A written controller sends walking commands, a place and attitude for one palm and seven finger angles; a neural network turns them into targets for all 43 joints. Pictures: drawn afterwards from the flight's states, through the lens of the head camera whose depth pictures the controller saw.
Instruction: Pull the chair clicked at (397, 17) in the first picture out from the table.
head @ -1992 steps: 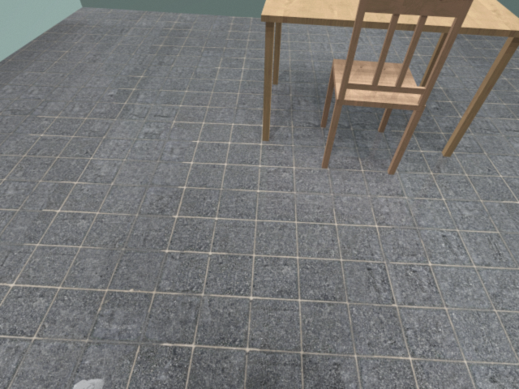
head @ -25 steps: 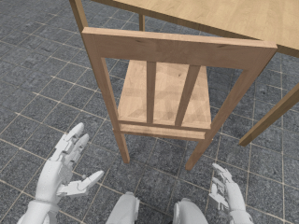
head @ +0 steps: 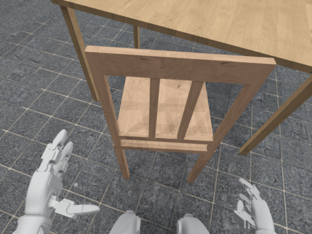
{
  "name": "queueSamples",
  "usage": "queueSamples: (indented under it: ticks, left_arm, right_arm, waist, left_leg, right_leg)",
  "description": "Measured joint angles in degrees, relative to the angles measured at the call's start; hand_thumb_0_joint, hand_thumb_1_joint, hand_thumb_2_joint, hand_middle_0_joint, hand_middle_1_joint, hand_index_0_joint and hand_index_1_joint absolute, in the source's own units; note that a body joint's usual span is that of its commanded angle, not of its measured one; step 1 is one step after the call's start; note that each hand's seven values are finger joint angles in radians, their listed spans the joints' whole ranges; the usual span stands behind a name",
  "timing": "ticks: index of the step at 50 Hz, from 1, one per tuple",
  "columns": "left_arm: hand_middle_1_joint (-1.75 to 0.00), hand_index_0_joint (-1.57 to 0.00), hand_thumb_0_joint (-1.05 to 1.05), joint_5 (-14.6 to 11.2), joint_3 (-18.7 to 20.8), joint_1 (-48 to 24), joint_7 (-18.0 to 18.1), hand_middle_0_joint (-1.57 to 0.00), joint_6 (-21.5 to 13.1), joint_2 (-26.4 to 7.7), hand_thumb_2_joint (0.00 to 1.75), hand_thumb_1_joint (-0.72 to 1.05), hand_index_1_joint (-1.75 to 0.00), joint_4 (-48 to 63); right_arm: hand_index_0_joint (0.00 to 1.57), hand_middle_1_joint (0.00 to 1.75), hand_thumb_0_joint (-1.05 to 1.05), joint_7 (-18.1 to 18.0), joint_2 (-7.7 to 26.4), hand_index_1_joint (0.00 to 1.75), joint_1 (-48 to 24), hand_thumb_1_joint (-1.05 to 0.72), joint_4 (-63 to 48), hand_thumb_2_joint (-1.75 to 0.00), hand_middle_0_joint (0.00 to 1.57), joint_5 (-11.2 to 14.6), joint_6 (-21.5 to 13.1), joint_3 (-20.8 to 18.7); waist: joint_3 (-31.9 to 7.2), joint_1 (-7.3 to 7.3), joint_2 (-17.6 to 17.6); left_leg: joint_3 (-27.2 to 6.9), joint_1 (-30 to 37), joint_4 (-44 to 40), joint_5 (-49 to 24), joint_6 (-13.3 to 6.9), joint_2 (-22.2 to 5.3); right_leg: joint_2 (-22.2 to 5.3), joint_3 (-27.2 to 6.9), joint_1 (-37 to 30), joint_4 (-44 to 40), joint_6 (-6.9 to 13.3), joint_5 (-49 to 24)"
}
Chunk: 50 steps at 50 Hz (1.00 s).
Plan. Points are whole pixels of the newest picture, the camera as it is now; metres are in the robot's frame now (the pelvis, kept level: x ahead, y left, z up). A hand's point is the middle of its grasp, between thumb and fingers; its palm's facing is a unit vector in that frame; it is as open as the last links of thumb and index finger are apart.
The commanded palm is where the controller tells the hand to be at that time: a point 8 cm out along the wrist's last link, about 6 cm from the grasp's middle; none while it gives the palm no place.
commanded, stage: raise the hand toward the chair's back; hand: left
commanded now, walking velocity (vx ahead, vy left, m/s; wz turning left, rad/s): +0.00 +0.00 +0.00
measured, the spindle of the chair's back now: (153, 111) +0.46 +0.04 +0.00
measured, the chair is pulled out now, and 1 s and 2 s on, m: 0.18 0.18 0.18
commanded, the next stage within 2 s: aim the fingers beside a spindle in 0.92 s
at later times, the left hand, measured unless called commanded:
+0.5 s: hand (67, 168) +0.25 +0.21 +0.05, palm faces +0.01 -1.00 -0.06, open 16.9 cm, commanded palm +0.23 +0.27 +0.06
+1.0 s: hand (70, 169) +0.25 +0.21 +0.05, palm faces +0.01 -1.00 -0.06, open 16.9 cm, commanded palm +0.23 +0.26 +0.06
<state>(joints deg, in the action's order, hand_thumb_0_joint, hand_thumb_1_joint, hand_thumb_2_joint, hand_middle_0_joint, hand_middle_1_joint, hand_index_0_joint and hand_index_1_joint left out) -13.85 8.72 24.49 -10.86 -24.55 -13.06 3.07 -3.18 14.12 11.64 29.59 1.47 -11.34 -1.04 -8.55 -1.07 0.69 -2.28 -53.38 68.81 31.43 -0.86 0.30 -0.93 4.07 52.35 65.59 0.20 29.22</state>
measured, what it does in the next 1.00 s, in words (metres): stands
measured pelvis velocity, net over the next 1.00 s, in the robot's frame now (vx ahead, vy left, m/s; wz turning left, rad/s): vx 0.01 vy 0.00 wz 0.00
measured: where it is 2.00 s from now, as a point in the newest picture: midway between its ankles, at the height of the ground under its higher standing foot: outside the picture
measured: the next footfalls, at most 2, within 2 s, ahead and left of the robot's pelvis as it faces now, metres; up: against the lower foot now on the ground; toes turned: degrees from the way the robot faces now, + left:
none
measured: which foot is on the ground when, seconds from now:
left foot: down 0.00-1.00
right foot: down 0.00-1.00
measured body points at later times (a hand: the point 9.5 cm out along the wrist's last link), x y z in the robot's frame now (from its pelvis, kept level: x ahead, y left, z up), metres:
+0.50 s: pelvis +0.01 +0.01 +0.01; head +0.08 +0.02 +0.45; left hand +0.25 +0.27 +0.06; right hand +0.18 -0.24 -0.07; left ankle +0.02 +0.11 -0.64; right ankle +0.03 -0.12 -0.64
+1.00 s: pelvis +0.01 +0.00 +0.01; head +0.08 +0.01 +0.45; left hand +0.24 +0.26 +0.06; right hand +0.19 -0.24 -0.07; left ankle +0.02 +0.11 -0.64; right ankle +0.03 -0.12 -0.64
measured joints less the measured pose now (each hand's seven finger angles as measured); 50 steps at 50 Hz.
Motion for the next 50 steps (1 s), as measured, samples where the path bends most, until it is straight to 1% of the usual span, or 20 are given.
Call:
queueSamples:
  ticks: [6, 11, 16, 22, 27, 33, 40, 50]
  left_arm:
    - [-0.09, -0.07, 0.0, -0.1, 0.2, -2.0, -1.7, -0.07, 2.0, -0.7, 0.34, -0.4, -0.09, -1.3]
    - [-0.08, -0.07, -0.01, -0.5, 1.0, -3.5, -2.6, -0.07, 3.2, -1.2, 0.32, -0.46, -0.08, -2.2]
    - [-0.08, -0.06, -0.01, -1.2, 2.5, -5.2, -3.5, -0.07, 3.5, -1.8, 0.3, -0.48, -0.08, -3.3]
    - [-0.08, -0.06, -0.01, -2.1, 3.8, -7.0, -4.8, -0.06, 4.3, -2.4, 0.3, -0.49, -0.08, -5.2]
    - [-0.08, -0.06, -0.01, -2.5, 4.4, -7.6, -4.8, -0.06, 4.1, -2.5, 0.3, -0.5, -0.08, -5.9]
    - [-0.08, -0.06, -0.01, -2.4, 4.1, -7.2, -4.5, -0.06, 3.7, -2.1, 0.3, -0.5, -0.08, -6.2]
    - [-0.08, -0.06, -0.01, -2.2, 4.0, -7.0, -4.1, -0.06, 2.7, -2.0, 0.3, -0.5, -0.08, -6.1]
    - [-0.08, -0.06, -0.01, -2.2, 3.8, -7.0, -4.7, -0.06, 3.2, -2.0, 0.3, -0.5, -0.08, -6.1]
  right_arm:
    - [0.2, 0.3, 0.01, 0.3, -0.9, 0.3, -0.8, -0.9, -1.4, -0.9, 0.21, 0.0, 0.5, 2.0]
    - [0.2, 0.3, 0.01, 0.3, -1.4, 0.3, -0.5, -0.9, -1.4, -0.9, 0.21, -0.1, 0.7, 2.9]
    - [0.2, 0.3, 0.01, 0.2, -1.0, 0.3, 0.5, -0.9, -0.3, -0.9, 0.21, 0.0, 0.8, 3.0]
    - [0.2, 0.3, 0.01, -0.2, -0.1, 0.3, 1.7, -0.9, 1.1, -0.9, 0.21, 0.2, 0.8, 2.4]
    - [0.2, 0.3, 0.01, -0.2, 0.5, 0.3, 2.5, -0.9, 1.6, -0.9, 0.21, 0.3, 0.5, 1.7]
    - [0.2, 0.3, 0.01, 0.0, 0.7, 0.3, 2.6, -0.9, 1.4, -0.9, 0.21, 0.2, 0.5, 1.2]
    - [0.2, 0.3, 0.01, 0.2, 0.4, 0.3, 1.8, -0.9, 1.1, -0.9, 0.21, 0.1, 0.5, 1.4]
    - [0.2, 0.3, 0.01, 0.2, -0.2, 0.3, 0.9, -0.9, 0.6, -0.9, 0.21, 0.1, 0.8, 2.2]
  waist:
    - [0.1, 0.69, 0.4]
    - [0.5, 0.95, 0.7]
    - [0.7, 0.89, 1.0]
    - [0.9, 0.37, 1.1]
    - [0.8, -0.22, 1.0]
    - [0.7, -0.6, 0.8]
    - [0.6, -0.39, 0.7]
    - [0.6, 0.09, 1.0]
  left_leg:
    - [-0.5, 0.6, -0.4, -0.1, -0.1, 0.2]
    - [-0.6, 1.3, -1.1, -0.2, -0.2, 0.2]
    - [-0.5, 1.6, -1.6, -0.4, -0.3, 0.2]
    - [-0.2, 2.1, -2.4, -0.5, -0.4, 0.2]
    - [0.1, 2.6, -3.3, -0.8, -0.5, 0.1]
    - [0.3, 2.8, -3.7, -0.8, -0.5, 0.1]
    - [0.2, 2.6, -3.4, -0.6, -0.3, 0.0]
    - [-0.2, 2.5, -3.2, -0.6, -0.1, 0.0]
  right_leg:
    - [-0.1, 0.5, -1.1, -1.0, -0.1, -0.2]
    - [-0.1, 0.6, -1.8, -1.7, -0.3, -0.4]
    - [-0.2, 0.5, -2.1, -2.3, -0.4, -0.5]
    - [-0.1, 0.2, -2.5, -3.1, -0.5, -0.8]
    - [0.0, -0.1, -2.9, -3.8, -0.6, -1.0]
    - [0.0, -0.3, -2.9, -4.1, -0.6, -1.1]
    - [0.0, -0.2, -2.7, -3.7, -0.4, -0.9]
    - [0.0, 0.2, -2.7, -3.5, -0.2, -0.7]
